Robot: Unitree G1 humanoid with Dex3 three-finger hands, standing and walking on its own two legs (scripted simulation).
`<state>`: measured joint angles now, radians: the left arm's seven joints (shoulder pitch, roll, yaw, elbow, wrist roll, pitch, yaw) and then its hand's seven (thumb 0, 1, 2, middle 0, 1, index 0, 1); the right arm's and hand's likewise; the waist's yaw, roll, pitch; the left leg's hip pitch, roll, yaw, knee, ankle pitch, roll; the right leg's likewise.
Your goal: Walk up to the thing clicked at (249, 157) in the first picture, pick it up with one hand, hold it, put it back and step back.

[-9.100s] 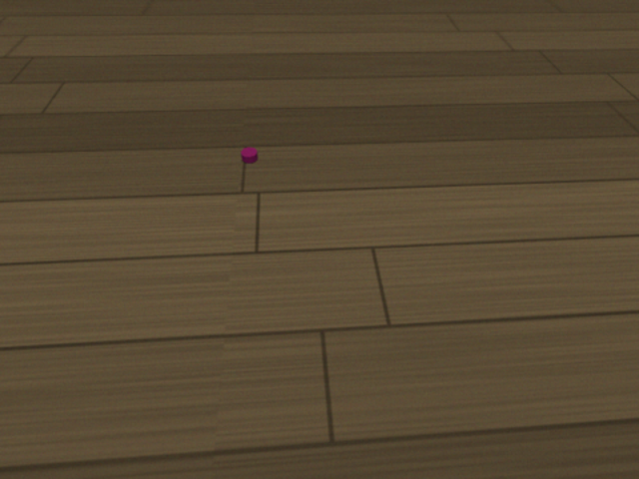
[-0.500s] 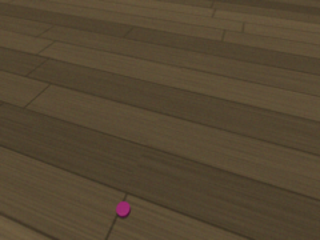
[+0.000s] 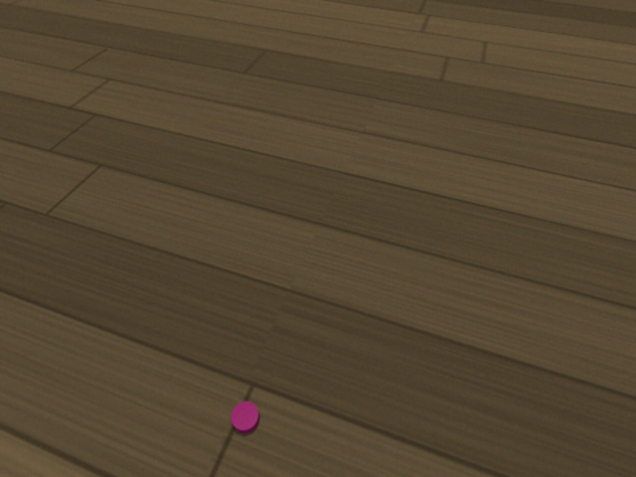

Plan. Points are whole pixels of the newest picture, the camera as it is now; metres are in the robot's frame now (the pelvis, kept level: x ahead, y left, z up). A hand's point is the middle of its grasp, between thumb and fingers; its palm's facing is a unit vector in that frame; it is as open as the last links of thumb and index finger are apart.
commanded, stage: stand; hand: left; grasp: from above
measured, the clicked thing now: (245, 417) +0.39 +0.20 -0.76
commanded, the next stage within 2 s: rise first in 0.64 s
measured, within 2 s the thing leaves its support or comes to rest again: neither
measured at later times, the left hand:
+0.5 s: hand out of the picture +0.07 +0.25 -0.16, palm faces -0.02 -0.94 -0.34, open 7.4 cm
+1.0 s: hand out of the picture +0.14 +0.25 -0.17, palm faces -0.02 -0.94 -0.33, open 9.1 cm
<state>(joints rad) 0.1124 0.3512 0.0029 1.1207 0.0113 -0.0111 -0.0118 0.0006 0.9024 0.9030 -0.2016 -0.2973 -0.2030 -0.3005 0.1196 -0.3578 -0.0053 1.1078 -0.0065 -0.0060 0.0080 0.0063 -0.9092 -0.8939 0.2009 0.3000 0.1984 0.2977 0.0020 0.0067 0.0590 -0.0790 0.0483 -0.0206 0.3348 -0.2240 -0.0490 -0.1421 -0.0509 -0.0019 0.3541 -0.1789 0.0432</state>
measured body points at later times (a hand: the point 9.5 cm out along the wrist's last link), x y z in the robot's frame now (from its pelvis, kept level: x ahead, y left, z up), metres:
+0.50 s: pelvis +0.00 +0.00 +0.00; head +0.01 +0.00 +0.45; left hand +0.07 +0.30 -0.13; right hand +0.07 -0.30 -0.13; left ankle -0.03 +0.15 -0.75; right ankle +0.01 -0.15 -0.75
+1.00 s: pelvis -0.03 +0.00 -0.02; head +0.03 +0.01 +0.42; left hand +0.14 +0.30 -0.15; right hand +0.07 -0.27 -0.14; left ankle -0.03 +0.15 -0.75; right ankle +0.01 -0.15 -0.75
